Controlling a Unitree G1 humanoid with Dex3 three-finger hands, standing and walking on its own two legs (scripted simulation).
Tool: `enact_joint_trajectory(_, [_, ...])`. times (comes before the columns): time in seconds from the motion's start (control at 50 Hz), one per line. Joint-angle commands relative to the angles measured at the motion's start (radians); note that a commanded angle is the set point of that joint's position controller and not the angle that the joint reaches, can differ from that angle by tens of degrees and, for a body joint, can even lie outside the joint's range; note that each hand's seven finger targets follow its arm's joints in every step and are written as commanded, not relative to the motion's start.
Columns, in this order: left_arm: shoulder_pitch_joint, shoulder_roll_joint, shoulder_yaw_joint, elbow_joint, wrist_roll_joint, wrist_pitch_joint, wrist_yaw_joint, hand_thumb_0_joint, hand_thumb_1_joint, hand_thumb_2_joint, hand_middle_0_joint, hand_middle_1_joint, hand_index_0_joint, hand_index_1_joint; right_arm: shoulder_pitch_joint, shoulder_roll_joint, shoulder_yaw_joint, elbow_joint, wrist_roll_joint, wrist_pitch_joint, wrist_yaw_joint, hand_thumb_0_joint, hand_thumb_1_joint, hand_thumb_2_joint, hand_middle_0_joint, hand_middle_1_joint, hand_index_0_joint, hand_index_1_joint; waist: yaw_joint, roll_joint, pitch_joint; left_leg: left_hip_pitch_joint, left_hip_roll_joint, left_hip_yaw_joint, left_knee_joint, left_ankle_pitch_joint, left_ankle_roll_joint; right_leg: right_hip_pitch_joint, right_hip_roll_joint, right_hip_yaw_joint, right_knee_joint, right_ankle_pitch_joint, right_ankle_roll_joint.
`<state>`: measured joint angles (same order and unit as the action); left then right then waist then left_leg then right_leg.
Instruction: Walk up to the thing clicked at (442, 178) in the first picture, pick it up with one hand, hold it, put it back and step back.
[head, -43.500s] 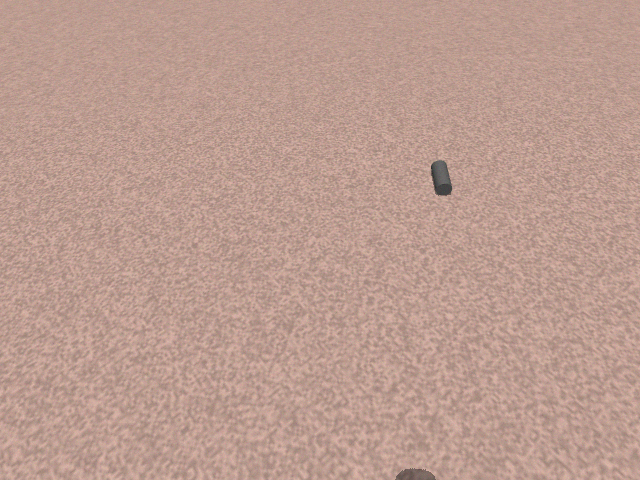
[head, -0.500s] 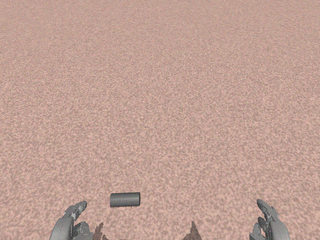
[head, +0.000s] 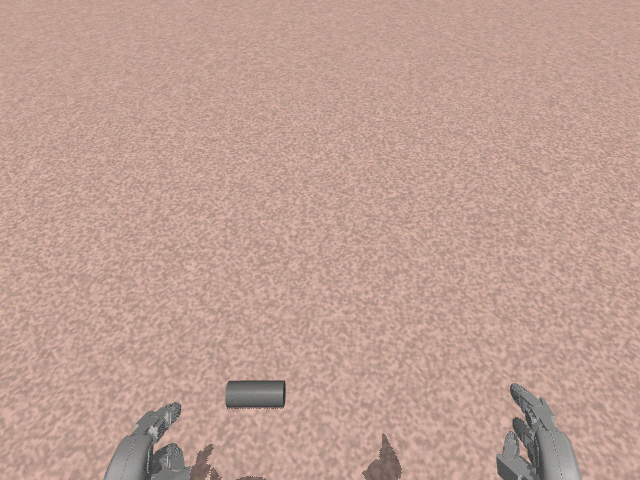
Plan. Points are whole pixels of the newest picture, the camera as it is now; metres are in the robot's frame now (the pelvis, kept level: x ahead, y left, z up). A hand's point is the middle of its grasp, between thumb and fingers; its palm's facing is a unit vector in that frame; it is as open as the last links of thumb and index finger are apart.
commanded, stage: home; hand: left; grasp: from above
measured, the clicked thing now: (256, 393) +0.48 +0.21 -0.68
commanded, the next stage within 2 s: stand in 1.52 s
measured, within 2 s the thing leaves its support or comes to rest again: neither
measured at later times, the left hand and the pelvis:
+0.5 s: hand (188, 469) +0.17 +0.18 -0.05, palm faces +0.03 -0.98 -0.20, open 7.4 cm; pelvis +0.01 +0.00 +0.00, yaw +0 degrees
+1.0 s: hand (191, 459) +0.18 +0.18 -0.05, palm faces +0.03 -0.98 -0.20, open 7.4 cm; pelvis +0.02 +0.00 +0.00, yaw +0 degrees
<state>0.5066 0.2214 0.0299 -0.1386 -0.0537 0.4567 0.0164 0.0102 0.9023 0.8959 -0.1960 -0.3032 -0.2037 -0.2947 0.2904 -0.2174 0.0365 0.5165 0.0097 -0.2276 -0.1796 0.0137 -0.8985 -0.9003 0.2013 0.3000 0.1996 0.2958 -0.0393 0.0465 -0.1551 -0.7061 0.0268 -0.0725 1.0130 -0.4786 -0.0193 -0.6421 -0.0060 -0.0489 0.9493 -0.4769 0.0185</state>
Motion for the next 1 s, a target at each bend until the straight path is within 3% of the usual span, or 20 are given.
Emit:
enact_joint_trajectory(0.0, [-0.031,0.106,0.059,-0.196,0.007,-0.049,0.013,0.0,0.9,0.9,-0.2,-0.299,-0.2,-0.299,-0.069,-0.125,-0.051,-0.154,-0.003,-0.063,-0.014,0.0,-0.9,-0.9,0.2,0.3,0.2,0.3,-0.006,-0.003,-0.102,0.119,-0.028,0.032,-0.152,0.21,0.032,0.038,0.028,-0.017,-0.155,0.202,-0.013])
enact_joint_trajectory(0.2, [-0.033,0.105,0.062,-0.182,0.006,-0.05,0.01,0.0,0.9,0.9,-0.2,-0.299,-0.2,-0.299,-0.074,-0.126,-0.053,-0.153,-0.002,-0.065,-0.013,0.0,-0.9,-0.9,0.2,0.3,0.2,0.3,0.001,0.006,-0.051,0.091,-0.025,0.028,-0.18,0.129,0.029,0.018,0.03,-0.022,-0.161,0.122,-0.016])
enact_joint_trajectory(0.38, [-0.035,0.111,0.062,-0.204,0.009,-0.054,0.01,0.0,0.9,0.9,-0.2,-0.299,-0.2,-0.299,-0.063,-0.126,-0.057,-0.146,-0.003,-0.066,-0.015,0.0,-0.9,-0.9,0.2,0.3,0.2,0.3,-0.003,0.017,-0.106,0.125,-0.021,0.025,-0.158,0.227,0.026,0.039,0.031,-0.021,-0.14,0.207,-0.018])
enact_joint_trajectory(0.58, [-0.026,0.106,0.062,-0.174,0.006,-0.059,0.009,0.0,0.9,0.9,-0.2,-0.3,-0.2,-0.299,-0.074,-0.127,-0.058,-0.146,-0.004,-0.063,-0.012,0.0,-0.9,-0.9,0.2,0.299,0.2,0.299,0.002,0.001,-0.066,0.107,-0.021,0.028,-0.165,0.19,0.027,0.031,0.032,-0.023,-0.148,0.175,-0.015])
enact_joint_trajectory(0.84, [-0.012,0.107,0.062,-0.19,0.003,-0.063,0.01,0.0,0.9,0.9,-0.2,-0.3,-0.2,-0.3,-0.059,-0.127,-0.062,-0.146,-0.005,-0.053,-0.01,0.0,-0.901,-0.899,0.2,0.299,0.2,0.299,-0.005,-0.005,-0.13,0.135,-0.021,0.03,-0.132,0.306,0.028,0.061,0.029,-0.015,-0.131,0.287,-0.013])
enact_joint_trajectory(0.9, [0.008,0.106,0.065,-0.158,0.005,-0.06,0.01,0.0,0.9,0.9,-0.2,-0.3,-0.2,-0.3,-0.053,-0.131,-0.065,-0.136,-0.005,-0.049,-0.008,0.0,-0.901,-0.899,0.2,0.299,0.2,0.299,-0.004,0.001,-0.107,0.131,-0.019,0.027,-0.143,0.285,0.026,0.047,0.03,-0.017,-0.128,0.26,-0.016])
enact_joint_trajectory(0.98, [-0.026,0.108,0.058,-0.206,0.001,-0.063,0.009,0.0,0.9,0.9,-0.2,-0.3,-0.2,-0.3,-0.063,-0.124,-0.062,-0.154,-0.004,-0.047,-0.006,0.0,-0.901,-0.899,0.2,0.299,0.2,0.299,-0.001,0.003,-0.114,0.134,-0.022,0.031,-0.131,0.315,0.028,0.06,0.028,-0.016,-0.132,0.297,-0.012])
